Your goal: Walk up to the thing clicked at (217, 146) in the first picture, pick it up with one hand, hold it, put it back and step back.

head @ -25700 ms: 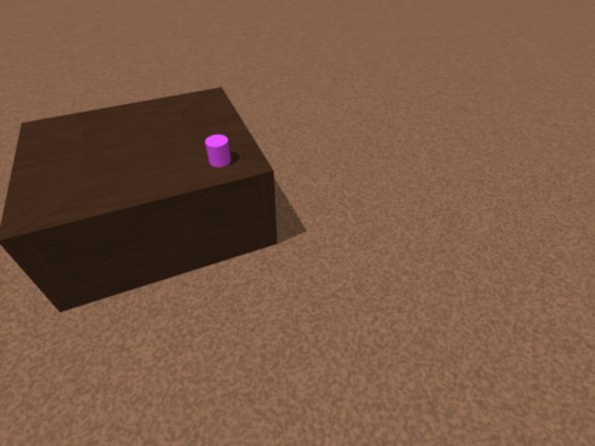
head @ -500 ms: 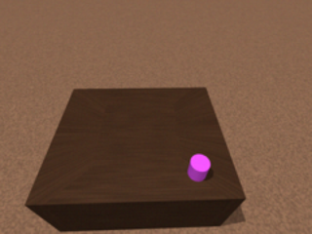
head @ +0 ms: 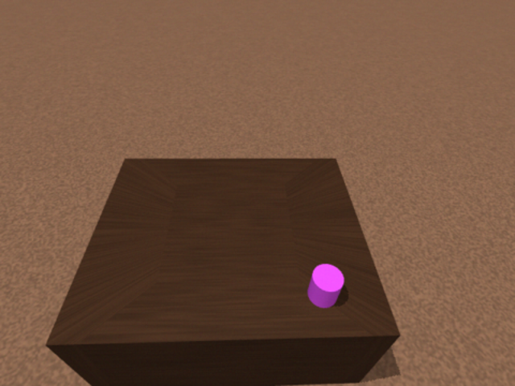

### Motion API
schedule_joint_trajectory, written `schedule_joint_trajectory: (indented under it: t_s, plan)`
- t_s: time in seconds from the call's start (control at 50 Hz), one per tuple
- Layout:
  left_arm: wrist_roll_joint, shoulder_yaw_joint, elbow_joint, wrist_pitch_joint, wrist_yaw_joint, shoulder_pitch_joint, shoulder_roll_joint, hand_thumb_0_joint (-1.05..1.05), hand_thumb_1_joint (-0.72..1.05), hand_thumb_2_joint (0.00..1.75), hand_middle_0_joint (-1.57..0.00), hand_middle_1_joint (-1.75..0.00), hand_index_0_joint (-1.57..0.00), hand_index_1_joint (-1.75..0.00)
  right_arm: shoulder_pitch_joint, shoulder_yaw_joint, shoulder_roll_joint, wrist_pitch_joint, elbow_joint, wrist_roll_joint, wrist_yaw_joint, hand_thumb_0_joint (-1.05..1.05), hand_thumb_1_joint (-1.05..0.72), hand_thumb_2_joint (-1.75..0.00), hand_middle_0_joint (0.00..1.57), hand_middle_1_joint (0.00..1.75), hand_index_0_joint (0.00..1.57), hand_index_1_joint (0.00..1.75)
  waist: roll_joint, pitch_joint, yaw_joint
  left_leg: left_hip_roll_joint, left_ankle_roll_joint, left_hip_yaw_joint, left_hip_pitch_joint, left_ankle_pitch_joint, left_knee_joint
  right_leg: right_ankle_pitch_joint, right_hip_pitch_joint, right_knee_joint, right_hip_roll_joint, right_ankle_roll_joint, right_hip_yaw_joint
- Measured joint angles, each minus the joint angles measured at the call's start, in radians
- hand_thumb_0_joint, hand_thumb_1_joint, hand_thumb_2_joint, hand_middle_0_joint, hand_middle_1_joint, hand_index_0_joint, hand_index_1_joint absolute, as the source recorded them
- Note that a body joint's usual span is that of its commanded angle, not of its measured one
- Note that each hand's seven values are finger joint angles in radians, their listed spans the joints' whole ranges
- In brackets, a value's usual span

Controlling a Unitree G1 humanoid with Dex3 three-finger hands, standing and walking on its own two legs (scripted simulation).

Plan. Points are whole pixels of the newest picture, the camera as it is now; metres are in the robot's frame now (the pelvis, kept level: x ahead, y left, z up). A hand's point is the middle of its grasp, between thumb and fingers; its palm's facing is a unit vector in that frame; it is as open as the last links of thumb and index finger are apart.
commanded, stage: stand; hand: right
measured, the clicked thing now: (325, 286) +0.48 -0.20 -0.31
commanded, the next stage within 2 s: step back in 1.62 s
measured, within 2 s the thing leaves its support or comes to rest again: neither
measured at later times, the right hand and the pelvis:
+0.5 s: hand out of the picture +0.07 -0.24 -0.16, palm faces -0.02 +0.94 -0.35, open 7.4 cm; pelvis +0.01 +0.01 +0.00, yaw +0 degrees
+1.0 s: hand out of the picture +0.09 -0.24 -0.15, palm faces -0.01 +0.93 -0.35, open 7.4 cm; pelvis +0.02 +0.01 +0.00, yaw +0 degrees
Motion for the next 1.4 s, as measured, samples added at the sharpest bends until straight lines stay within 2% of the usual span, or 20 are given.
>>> schedule_joint_trajectory:
  t_s: [0.28,0.74,1.4]
  plan:
    - [-0.003,-0.004,0.042,0.002,-0.002,-0.004,0.009,0.01,0.9,0.9,-0.2,-0.3,-0.2,-0.3,-0.008,0.0,-0.003,0.004,0.043,0.003,0.005,0.0,-0.9,-0.9,0.21,0.3,0.2,0.3,0.001,0.008,0.0,-0.013,0.008,0.006,0.012,0.02,-0.043,0.018,0.008,-0.037,-0.013,0.01,0.004]
    - [-0.007,-0.012,0.026,-0.007,0.001,-0.036,0.006,0.01,0.9,0.9,-0.2,-0.3,-0.2,-0.3,-0.047,0.003,-0.011,-0.003,0.038,0.009,0.007,0.0,-0.9,-0.9,0.21,0.3,0.2,0.3,-0.002,-0.001,-0.004,-0.023,0.015,0.009,0.031,0.007,-0.065,0.011,0.033,-0.071,-0.023,0.019,0.006]
    - [-0.01,-0.01,0.011,-0.005,-0.001,-0.03,0.011,0.01,0.9,0.9,-0.2,-0.3,-0.2,-0.3,-0.043,-0.003,-0.021,0.0,0.04,0.011,0.012,0.0,-0.9,-0.9,0.21,0.3,0.2,0.3,0.008,0.002,-0.008,-0.023,0.008,-0.002,0.04,0.013,-0.084,0.006,0.041,-0.078,-0.022,0.011,-0.006]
